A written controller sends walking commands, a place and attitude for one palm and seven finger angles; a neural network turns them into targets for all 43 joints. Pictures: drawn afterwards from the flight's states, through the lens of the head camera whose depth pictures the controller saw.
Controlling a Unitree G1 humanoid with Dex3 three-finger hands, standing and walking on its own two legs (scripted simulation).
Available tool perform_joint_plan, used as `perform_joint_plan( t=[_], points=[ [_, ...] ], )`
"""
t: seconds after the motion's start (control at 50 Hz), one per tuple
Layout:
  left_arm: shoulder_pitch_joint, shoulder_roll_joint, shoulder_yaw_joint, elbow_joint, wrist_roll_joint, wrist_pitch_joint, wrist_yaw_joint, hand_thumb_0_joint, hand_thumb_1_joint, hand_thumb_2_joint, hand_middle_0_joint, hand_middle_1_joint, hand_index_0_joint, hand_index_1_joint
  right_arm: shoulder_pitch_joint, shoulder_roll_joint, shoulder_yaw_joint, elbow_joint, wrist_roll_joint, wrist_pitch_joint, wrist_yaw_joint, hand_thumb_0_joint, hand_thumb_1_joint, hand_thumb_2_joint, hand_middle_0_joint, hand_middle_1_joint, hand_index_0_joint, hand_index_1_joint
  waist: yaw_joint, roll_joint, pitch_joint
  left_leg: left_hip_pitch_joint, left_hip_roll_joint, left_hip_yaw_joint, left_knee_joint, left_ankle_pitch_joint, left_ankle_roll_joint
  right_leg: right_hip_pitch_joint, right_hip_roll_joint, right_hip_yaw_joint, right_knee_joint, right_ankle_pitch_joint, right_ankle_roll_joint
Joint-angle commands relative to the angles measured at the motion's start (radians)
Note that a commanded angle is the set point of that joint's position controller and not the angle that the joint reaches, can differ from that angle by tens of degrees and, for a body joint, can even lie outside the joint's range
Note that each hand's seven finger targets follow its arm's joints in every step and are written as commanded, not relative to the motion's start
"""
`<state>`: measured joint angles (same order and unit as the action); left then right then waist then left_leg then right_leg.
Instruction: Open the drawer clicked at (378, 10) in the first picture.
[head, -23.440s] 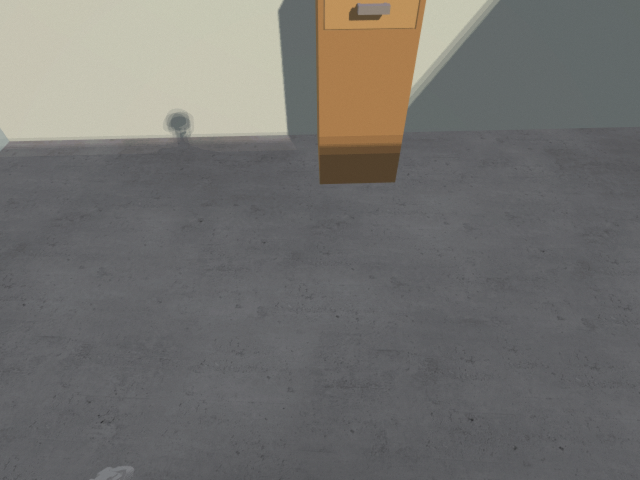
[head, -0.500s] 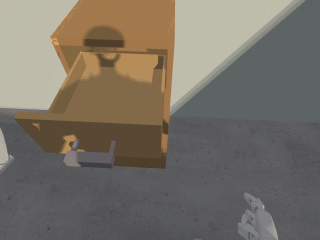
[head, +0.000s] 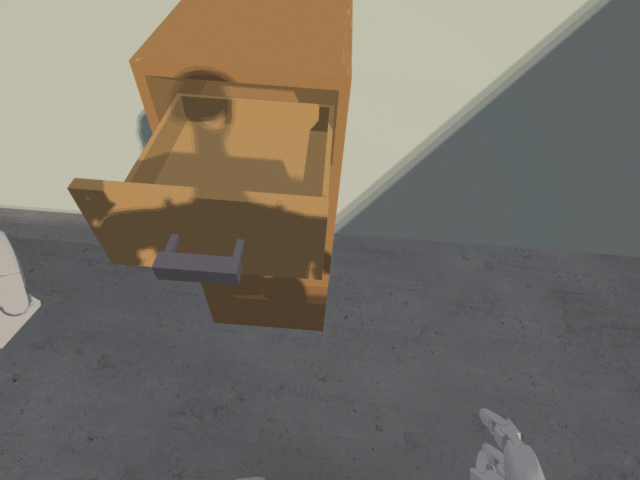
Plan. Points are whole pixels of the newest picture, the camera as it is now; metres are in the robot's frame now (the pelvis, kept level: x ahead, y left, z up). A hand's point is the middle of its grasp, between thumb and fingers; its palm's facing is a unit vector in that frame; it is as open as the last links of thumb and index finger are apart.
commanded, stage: step back with the hand held close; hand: left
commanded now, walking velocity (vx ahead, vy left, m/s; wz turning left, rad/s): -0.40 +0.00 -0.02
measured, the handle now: (202, 255) +0.39 +0.18 +0.05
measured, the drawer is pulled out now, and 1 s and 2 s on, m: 0.29 0.29 0.29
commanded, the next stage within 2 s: stop stepping back and stand still in 0.14 s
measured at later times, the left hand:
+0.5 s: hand out of the picture +0.07 +0.23 +0.23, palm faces +0.41 -0.80 -0.44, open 7.4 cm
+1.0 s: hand out of the picture +0.05 +0.26 +0.22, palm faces +0.45 -0.80 -0.40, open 7.4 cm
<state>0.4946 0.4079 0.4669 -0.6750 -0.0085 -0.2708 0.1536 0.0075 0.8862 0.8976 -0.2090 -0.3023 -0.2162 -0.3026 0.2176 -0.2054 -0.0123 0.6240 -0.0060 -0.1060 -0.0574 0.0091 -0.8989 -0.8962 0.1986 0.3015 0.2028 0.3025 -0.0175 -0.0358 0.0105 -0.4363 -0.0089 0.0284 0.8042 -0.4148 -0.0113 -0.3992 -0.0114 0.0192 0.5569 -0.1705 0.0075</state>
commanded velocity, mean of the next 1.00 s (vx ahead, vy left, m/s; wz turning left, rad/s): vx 0.04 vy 0.01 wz -0.01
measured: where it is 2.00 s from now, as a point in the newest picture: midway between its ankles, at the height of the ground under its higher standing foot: outside the picture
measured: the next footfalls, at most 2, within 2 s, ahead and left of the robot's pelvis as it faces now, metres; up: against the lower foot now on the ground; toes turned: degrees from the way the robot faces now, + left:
left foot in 0.04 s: +0.06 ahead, +0.12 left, +0.00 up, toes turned +2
right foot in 0.32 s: -0.12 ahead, -0.09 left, +0.00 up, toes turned -5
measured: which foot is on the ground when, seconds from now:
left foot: up 0.00-0.02, down 0.04-0.32, up 0.34-0.52, down 0.54-1.00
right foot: down 0.00-0.04, up 0.06-0.30, down 0.32-1.00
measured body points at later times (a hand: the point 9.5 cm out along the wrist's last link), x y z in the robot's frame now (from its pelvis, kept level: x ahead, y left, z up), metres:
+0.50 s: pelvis -0.13 +0.00 +0.01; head -0.13 +0.02 +0.46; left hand +0.04 +0.27 +0.25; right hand +0.02 -0.25 -0.06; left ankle -0.10 +0.10 -0.71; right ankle -0.12 -0.13 -0.73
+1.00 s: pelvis -0.16 +0.02 +0.00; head -0.16 +0.04 +0.45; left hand +0.02 +0.30 +0.24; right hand -0.02 -0.22 -0.08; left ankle -0.11 +0.12 -0.73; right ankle -0.16 -0.10 -0.72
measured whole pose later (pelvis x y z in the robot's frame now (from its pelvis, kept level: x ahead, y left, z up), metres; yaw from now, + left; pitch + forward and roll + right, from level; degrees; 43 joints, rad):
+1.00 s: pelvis -0.16 +0.02 +0.00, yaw -2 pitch -1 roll -1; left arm 0.51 0.41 0.47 -0.65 -0.02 -0.25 0.16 0.01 0.89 0.90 -0.21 -0.30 -0.22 -0.30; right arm 0.26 -0.19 0.01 0.65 -0.02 -0.14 -0.07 0.01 -0.90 -0.90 0.20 0.30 0.20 0.30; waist -0.02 -0.04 -0.02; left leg -0.33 0.02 0.07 0.59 -0.25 0.03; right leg -0.30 -0.01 -0.05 0.65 -0.37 0.00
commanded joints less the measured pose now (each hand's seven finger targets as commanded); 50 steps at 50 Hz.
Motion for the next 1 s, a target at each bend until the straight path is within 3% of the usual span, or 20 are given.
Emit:
perform_joint_plan(
  t=[0.0,0.02,0.04,0.08,0.14,0.24,0.26,0.3,0.32,0.34,0.4,0.46,0.52,0.56,0.66,0.74,0.86,0.9,0.94,0.98],
  points=[
    [0.005,0.186,0.133,-0.216,-0.025,-0.050,0.015,0.000,0.900,0.900,-0.200,-0.300,-0.200,-0.300,-0.094,-0.127,-0.044,-0.175,0.001,-0.053,-0.016,0.000,-0.900,-0.900,0.200,0.300,0.200,0.300,0.007,0.125,-0.109,0.139,0.130,-0.121,-0.458,0.219,0.051,0.033,-0.093,0.069,-0.014,0.116,-0.023],
    [-0.007,0.195,0.144,-0.266,-0.021,-0.069,0.017,0.000,0.900,0.900,-0.200,-0.300,-0.200,-0.300,-0.104,-0.147,-0.054,-0.196,-0.004,-0.065,-0.013,0.000,-0.900,-0.900,0.200,0.300,0.200,0.300,0.026,0.309,-0.130,0.044,0.300,-0.277,-0.511,0.319,0.111,0.067,0.001,-0.007,0.165,-0.053,0.015],
    [0.010,0.206,0.159,-0.268,-0.033,-0.085,0.017,0.000,0.900,0.900,-0.200,-0.300,-0.200,-0.300,-0.100,-0.129,-0.066,-0.191,-0.004,-0.078,-0.010,0.000,-0.900,-0.900,0.200,0.300,0.200,0.300,0.016,0.336,-0.177,0.025,0.381,-0.315,-0.569,0.278,0.153,0.058,0.040,-0.013,0.359,-0.317,0.015],
    [0.009,0.189,0.161,-0.305,-0.044,-0.084,0.022,0.000,0.900,0.900,-0.200,-0.300,-0.200,-0.300,-0.058,-0.116,-0.071,-0.171,-0.024,-0.115,-0.008,0.000,-0.900,-0.900,0.200,0.300,0.200,0.300,0.001,0.257,-0.164,0.121,0.383,-0.303,-0.494,0.545,0.196,-0.073,0.066,0.034,0.543,-0.386,0.005],
    [0.000,0.142,0.106,-0.285,-0.045,-0.052,0.020,0.000,0.900,0.900,-0.200,-0.300,-0.200,-0.300,-0.077,-0.119,-0.070,-0.131,-0.006,-0.139,0.009,0.000,-0.900,-0.900,0.200,0.300,0.200,0.300,0.017,0.247,-0.201,0.329,0.318,-0.145,-0.400,0.821,0.149,-0.079,0.038,-0.021,0.377,-0.319,0.018],
    [-0.019,0.170,0.110,-0.220,-0.049,-0.004,0.014,0.000,0.900,0.900,-0.200,-0.300,-0.200,-0.300,-0.123,-0.130,-0.054,-0.150,-0.002,-0.122,0.018,0.000,-0.900,-0.900,0.200,0.300,0.200,0.300,0.021,0.218,-0.140,0.108,0.277,-0.122,-0.493,0.257,0.099,0.192,0.033,-0.070,0.023,-0.231,0.002],
    [-0.007,0.167,0.106,-0.212,-0.050,-0.002,0.009,0.000,0.900,0.900,-0.200,-0.300,-0.200,-0.300,-0.131,-0.126,-0.046,-0.170,0.006,-0.109,0.021,0.000,-0.900,-0.900,0.200,0.300,0.200,0.300,0.022,0.190,-0.111,0.047,0.214,-0.071,-0.460,0.052,0.062,0.238,0.010,-0.074,-0.129,-0.180,-0.015],
    [-0.015,0.262,0.161,-0.218,-0.048,-0.006,0.011,0.000,0.900,0.900,-0.200,-0.300,-0.200,-0.300,-0.134,-0.098,-0.037,-0.184,0.014,-0.070,0.020,0.000,-0.900,-0.900,0.200,0.300,0.200,0.300,0.016,-0.180,-0.078,0.040,0.010,0.036,0.023,-0.007,-0.035,0.008,-0.322,0.378,-0.441,-0.392,-0.171],
    [-0.056,0.307,0.206,-0.207,-0.044,-0.023,0.023,0.000,0.900,0.900,-0.200,-0.300,-0.200,-0.300,-0.123,-0.107,-0.023,-0.166,-0.007,-0.060,0.019,0.000,-0.900,-0.900,0.200,0.300,0.200,0.300,0.021,-0.133,-0.067,-0.038,0.029,-0.018,0.162,0.012,-0.021,0.029,-0.376,0.326,-0.393,-0.092,-0.195],
    [-0.062,0.264,0.172,-0.189,-0.042,-0.012,0.016,0.000,0.900,0.900,-0.200,-0.300,-0.200,-0.300,-0.111,-0.093,-0.025,-0.162,0.020,-0.061,0.020,0.000,-0.900,-0.900,0.200,0.300,0.200,0.300,0.017,-0.215,-0.164,-0.039,0.009,-0.042,0.246,0.006,-0.018,0.085,-0.339,0.316,-0.344,-0.079,-0.179],
    [0.037,0.177,0.136,-0.145,-0.039,0.012,0.024,0.000,0.900,0.900,-0.200,-0.300,-0.200,-0.300,-0.113,-0.086,-0.020,-0.178,0.013,-0.046,-0.008,0.000,-0.900,-0.900,0.200,0.300,0.200,0.300,0.002,-0.115,-0.122,0.054,0.045,-0.011,0.031,0.044,-0.003,0.073,-0.243,0.127,-0.287,-0.123,-0.135],
    [0.020,0.159,0.098,-0.133,-0.025,0.002,0.029,0.000,0.900,0.900,-0.200,-0.300,-0.200,-0.300,-0.093,-0.115,-0.021,-0.150,-0.001,-0.057,-0.026,0.000,-0.900,-0.900,0.200,0.300,0.200,0.300,-0.009,-0.008,-0.054,0.210,0.043,0.012,-0.337,0.068,0.028,0.014,-0.197,0.103,-0.283,-0.313,-0.091],
    [-0.036,0.172,0.091,-0.192,-0.025,-0.024,0.029,0.000,0.900,0.900,-0.200,-0.300,-0.200,-0.300,-0.078,-0.166,-0.042,-0.182,0.001,-0.081,-0.030,0.000,-0.900,-0.900,0.200,0.300,0.200,0.300,0.001,0.199,-0.042,0.141,0.213,-0.233,-0.533,-0.059,0.110,0.070,-0.010,-0.026,0.010,-0.208,-0.024],
    [-0.048,0.202,0.127,-0.205,-0.005,-0.037,0.037,0.000,0.900,0.900,-0.200,-0.300,-0.200,-0.300,-0.077,-0.132,-0.028,-0.165,-0.001,-0.082,-0.032,0.000,-0.900,-0.900,0.200,0.300,0.200,0.300,-0.012,0.338,-0.032,0.034,0.290,-0.369,-0.694,-0.400,0.139,0.049,0.031,-0.083,0.241,-0.286,-0.007],
    [0.013,0.162,0.078,-0.184,-0.008,-0.018,0.033,0.000,0.900,0.900,-0.200,-0.300,-0.200,-0.300,-0.082,-0.146,-0.030,-0.152,-0.002,-0.102,-0.013,0.000,-0.900,-0.900,0.200,0.300,0.200,0.300,0.001,0.214,-0.034,-0.014,0.199,-0.153,-0.518,-0.128,0.098,0.249,0.011,-0.114,-0.060,-0.213,-0.028],
    [-0.067,0.247,0.151,-0.176,-0.025,-0.027,0.031,0.000,0.900,0.900,-0.200,-0.300,-0.200,-0.300,-0.075,-0.132,-0.046,-0.142,0.000,-0.070,0.001,0.000,-0.900,-0.900,0.200,0.300,0.200,0.300,0.012,-0.168,-0.060,-0.131,0.032,0.006,0.130,-0.015,0.015,0.212,-0.354,0.428,-0.376,-0.381,-0.229],
    [-0.034,0.165,0.088,-0.163,-0.027,-0.021,0.024,0.000,0.900,0.900,-0.200,-0.300,-0.200,-0.300,-0.062,-0.109,-0.022,-0.126,-0.005,-0.067,-0.020,0.000,-0.900,-0.900,0.200,0.300,0.200,0.300,-0.019,0.042,-0.013,0.209,0.068,0.012,-0.335,0.074,0.038,0.009,-0.175,0.080,-0.204,-0.308,-0.119],
    [-0.058,0.166,0.089,-0.206,-0.026,-0.037,0.026,0.000,0.900,0.900,-0.200,-0.300,-0.200,-0.300,-0.077,-0.139,-0.029,-0.156,-0.006,-0.082,-0.025,0.000,-0.900,-0.900,0.200,0.300,0.200,0.300,0.001,0.259,-0.006,0.182,0.223,-0.242,-0.491,0.039,0.104,0.005,-0.019,-0.034,0.027,-0.198,-0.034],
    [-0.066,0.202,0.127,-0.206,-0.022,-0.047,0.020,0.000,0.900,0.900,-0.200,-0.300,-0.200,-0.300,-0.085,-0.117,-0.021,-0.145,-0.005,-0.092,-0.022,0.000,-0.900,-0.900,0.200,0.300,0.200,0.300,0.002,0.289,-0.043,0.111,0.287,-0.328,-0.608,-0.093,0.125,0.055,0.008,-0.071,0.178,-0.267,-0.006],
    [-0.044,0.186,0.117,-0.175,-0.012,-0.045,0.022,0.000,0.900,0.900,-0.200,-0.300,-0.200,-0.300,-0.066,-0.108,-0.016,-0.140,-0.009,-0.104,-0.016,0.000,-0.900,-0.900,0.200,0.300,0.200,0.300,0.005,0.223,-0.029,0.127,0.282,-0.276,-0.542,0.146,0.136,0.076,-0.007,-0.063,0.126,-0.235,-0.007]
  ],
)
